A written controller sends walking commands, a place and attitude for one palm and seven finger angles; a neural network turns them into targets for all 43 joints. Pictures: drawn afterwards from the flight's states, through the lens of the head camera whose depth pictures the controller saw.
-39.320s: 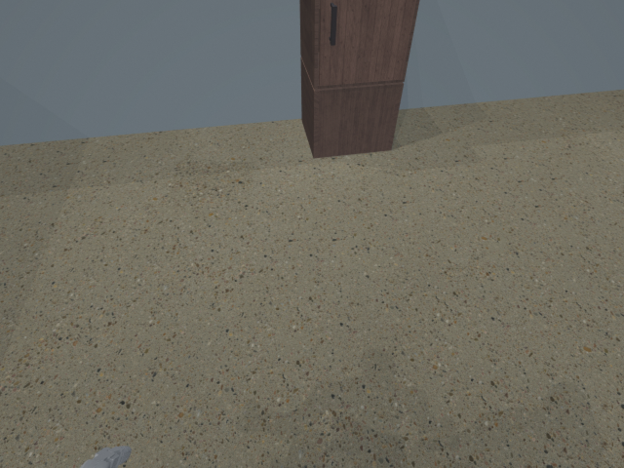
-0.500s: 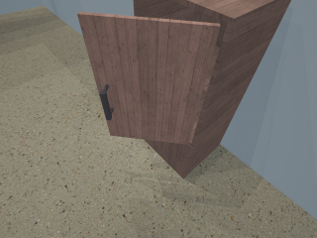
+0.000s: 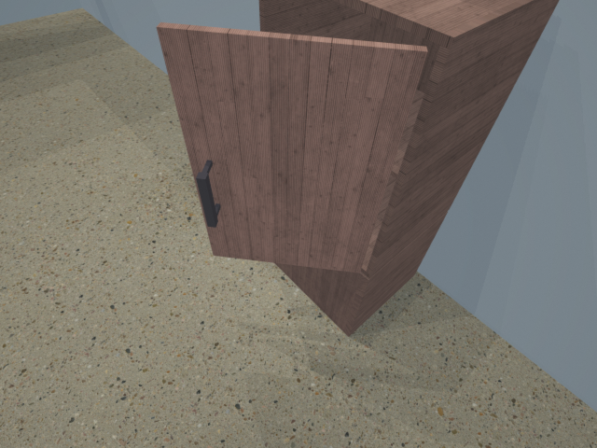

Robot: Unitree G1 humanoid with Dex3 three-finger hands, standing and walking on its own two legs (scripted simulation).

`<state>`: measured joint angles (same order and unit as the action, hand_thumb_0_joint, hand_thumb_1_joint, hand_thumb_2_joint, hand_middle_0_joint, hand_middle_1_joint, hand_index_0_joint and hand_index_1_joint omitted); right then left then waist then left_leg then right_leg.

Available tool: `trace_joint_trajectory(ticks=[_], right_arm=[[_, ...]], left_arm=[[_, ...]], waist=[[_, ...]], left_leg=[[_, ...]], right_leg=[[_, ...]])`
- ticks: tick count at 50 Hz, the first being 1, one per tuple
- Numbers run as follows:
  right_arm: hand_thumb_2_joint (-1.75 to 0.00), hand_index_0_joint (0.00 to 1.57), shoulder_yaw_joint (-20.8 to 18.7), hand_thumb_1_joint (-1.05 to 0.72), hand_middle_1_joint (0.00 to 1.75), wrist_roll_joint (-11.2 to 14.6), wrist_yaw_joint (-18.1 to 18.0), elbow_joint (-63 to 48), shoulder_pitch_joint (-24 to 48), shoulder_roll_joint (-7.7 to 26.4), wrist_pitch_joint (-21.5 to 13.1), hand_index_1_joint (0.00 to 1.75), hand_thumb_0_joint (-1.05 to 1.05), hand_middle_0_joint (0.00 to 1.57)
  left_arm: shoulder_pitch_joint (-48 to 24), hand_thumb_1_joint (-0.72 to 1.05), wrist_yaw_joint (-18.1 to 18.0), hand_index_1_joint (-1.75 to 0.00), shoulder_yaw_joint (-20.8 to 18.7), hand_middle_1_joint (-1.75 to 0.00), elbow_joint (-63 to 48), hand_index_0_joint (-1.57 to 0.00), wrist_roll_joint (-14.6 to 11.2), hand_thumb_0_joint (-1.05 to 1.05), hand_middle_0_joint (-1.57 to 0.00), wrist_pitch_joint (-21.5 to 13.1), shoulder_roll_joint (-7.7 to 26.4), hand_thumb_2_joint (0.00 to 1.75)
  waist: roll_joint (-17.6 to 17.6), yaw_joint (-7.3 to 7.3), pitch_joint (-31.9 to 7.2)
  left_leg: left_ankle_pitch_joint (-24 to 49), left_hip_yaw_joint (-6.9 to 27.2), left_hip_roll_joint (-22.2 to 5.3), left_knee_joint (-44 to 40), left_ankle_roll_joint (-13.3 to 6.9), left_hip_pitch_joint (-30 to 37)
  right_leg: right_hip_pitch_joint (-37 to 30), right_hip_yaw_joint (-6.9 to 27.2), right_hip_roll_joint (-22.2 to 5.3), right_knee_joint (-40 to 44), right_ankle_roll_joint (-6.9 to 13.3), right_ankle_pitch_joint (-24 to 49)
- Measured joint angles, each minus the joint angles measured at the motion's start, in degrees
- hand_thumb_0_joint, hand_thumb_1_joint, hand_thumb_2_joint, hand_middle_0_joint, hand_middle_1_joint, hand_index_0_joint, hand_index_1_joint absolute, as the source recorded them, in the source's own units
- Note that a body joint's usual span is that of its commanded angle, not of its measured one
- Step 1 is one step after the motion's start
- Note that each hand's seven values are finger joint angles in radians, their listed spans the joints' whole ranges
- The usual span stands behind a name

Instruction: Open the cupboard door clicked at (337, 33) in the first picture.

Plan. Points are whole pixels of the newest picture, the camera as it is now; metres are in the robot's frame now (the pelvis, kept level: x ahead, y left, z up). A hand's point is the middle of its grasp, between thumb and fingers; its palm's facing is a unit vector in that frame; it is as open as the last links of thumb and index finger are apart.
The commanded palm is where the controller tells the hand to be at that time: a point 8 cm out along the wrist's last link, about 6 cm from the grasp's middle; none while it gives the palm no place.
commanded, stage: look again from close up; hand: left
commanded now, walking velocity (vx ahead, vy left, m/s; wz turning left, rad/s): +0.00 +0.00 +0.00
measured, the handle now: (210, 194) +0.60 +0.22 -0.08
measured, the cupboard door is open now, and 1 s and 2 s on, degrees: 41 41 41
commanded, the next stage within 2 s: shuffle to correct the standing spot in 0.52 s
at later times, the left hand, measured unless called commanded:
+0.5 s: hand out of the picture -0.04 +0.23 -0.18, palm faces +0.01 -0.98 -0.21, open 7.3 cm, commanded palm none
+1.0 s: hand out of the picture -0.13 +0.22 -0.19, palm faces +0.00 -0.99 -0.12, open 7.3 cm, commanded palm none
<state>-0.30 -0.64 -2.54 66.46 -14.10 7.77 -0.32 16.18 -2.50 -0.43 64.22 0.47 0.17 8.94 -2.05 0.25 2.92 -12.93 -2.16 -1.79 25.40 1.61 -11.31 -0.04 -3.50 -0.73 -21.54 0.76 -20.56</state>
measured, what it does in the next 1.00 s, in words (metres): shifts its weight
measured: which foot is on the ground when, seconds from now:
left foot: down 0.00-1.00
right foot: down 0.00-0.92, up 0.94-1.00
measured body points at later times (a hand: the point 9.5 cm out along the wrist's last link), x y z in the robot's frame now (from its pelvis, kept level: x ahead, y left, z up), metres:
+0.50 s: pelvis -0.06 +0.04 -0.01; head -0.07 +0.06 +0.44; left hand -0.04 +0.28 -0.17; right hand -0.02 -0.19 -0.15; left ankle +0.01 +0.14 -0.74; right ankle -0.10 -0.10 -0.74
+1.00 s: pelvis -0.07 +0.06 -0.01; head -0.08 +0.08 +0.44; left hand -0.13 +0.27 -0.18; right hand -0.08 -0.18 -0.16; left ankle +0.01 +0.14 -0.74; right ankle -0.11 -0.08 -0.70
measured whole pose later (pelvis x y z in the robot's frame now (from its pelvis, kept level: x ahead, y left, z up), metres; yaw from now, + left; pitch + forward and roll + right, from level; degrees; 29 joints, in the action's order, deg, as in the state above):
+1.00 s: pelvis -0.07 +0.06 -0.01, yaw -4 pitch -1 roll -1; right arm -1.8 -1.3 -0.6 59.5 -19.6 8.8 -1.2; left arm 26.3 -0.5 -1.3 62.0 1.7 2.2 8.0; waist -2.1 -0.3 -0.8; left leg -11.4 -6.9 -0.9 33.2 -4.2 -20.7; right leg 19.7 1.0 -0.6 -50.9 2.6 -27.0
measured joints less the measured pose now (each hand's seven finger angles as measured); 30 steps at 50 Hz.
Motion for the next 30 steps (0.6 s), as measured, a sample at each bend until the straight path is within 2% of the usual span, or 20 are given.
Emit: trace_joint_trajectory(ticks=[3, 6, 10, 15, 20, 30], right_arm=[[-0.9, 0.2, 0.1, -0.91, 0.3, 0.0, 0.1, 0.1, -0.4, -0.2, -0.1, 0.3, 0.0, 0.2], [-0.9, 0.21, 0.1, -0.92, 0.3, 0.0, 0.6, -2.4, -0.1, 1.2, 0.1, 0.3, 0.0, 0.2], [-0.9, 0.2, -0.4, -0.92, 0.3, 0.0, 0.7, -6.0, -0.8, 2.2, -1.3, 0.3, 0.0, 0.2], [-0.9, 0.2, -0.2, -0.91, 0.3, 0.1, 0.8, -7.0, -1.3, 1.8, -0.5, 0.3, 0.0, 0.2], [-0.9, 0.2, -0.2, -0.93, 0.3, -0.1, 1.2, -7.7, -0.6, 1.8, -0.1, 0.3, 0.0, 0.2], [-0.9, 0.21, -0.4, -0.91, 0.3, -0.4, 2.3, -8.4, -1.2, 1.9, 1.0, 0.3, 0.0, 0.21]], left_arm=[[0.1, 0.91, 0.0, -0.3, 0.0, -0.3, 0.1, -0.2, 0.0, 0.0, -0.19, 0.0, 0.0, 0.9], [0.9, 0.91, -1.1, -0.3, 0.4, -0.3, -1.2, -0.2, 0.8, 0.0, -0.2, -1.7, -1.0, 0.9], [1.9, 0.91, -1.1, -0.3, 0.8, -0.3, -3.0, -0.2, 0.6, 0.0, -0.2, -2.0, -1.2, 0.9], [1.3, 0.91, -0.9, -0.3, 0.1, -0.3, -5.2, -0.2, 0.6, 0.0, -0.2, -0.8, 0.5, 0.9], [0.6, 0.91, -0.3, -0.3, 0.4, -0.3, -6.3, -0.2, 0.7, 0.0, -0.2, 0.1, 1.2, 0.9], [3.9, 0.91, 0.5, -0.3, 0.2, -0.3, -6.5, -0.2, 1.3, 0.0, -0.2, 0.8, 2.8, 0.9]], waist=[[0.0, 0.03, 0.1], [1.8, -0.07, 0.6], [2.7, 1.44, 0.8], [1.2, 0.21, -0.9], [1.4, 0.06, -1.2], [0.7, -0.42, -3.0]], left_leg=[[0.2, -0.1, 0.1, -0.1, -0.1, 0.0], [-0.4, -0.7, -1.1, 5.2, -0.9, -3.8], [-0.4, -0.9, -0.7, 6.8, -2.1, -4.6], [-2.6, -1.6, 0.3, 8.9, -2.4, -5.9], [-0.5, -1.3, 0.7, 8.3, -3.3, -6.8], [3.2, -0.9, 2.4, 3.3, -4.1, -8.3]], right_leg=[[0.1, 0.0, -0.1, 0.1, -0.1, 0.2], [2.4, 0.8, 0.7, -1.4, -0.6, 0.9], [6.0, 0.7, 0.1, -8.7, -1.0, 1.2], [6.4, 1.2, -1.2, -9.3, -1.9, -3.1], [7.7, 1.0, -1.4, -9.8, -2.4, -0.7], [10.8, 1.9, -1.8, -8.7, -1.0, 1.4]])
